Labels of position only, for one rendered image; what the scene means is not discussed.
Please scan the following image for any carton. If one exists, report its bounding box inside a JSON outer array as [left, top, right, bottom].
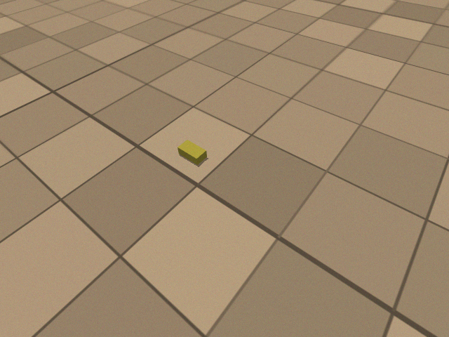
[[177, 140, 207, 165]]

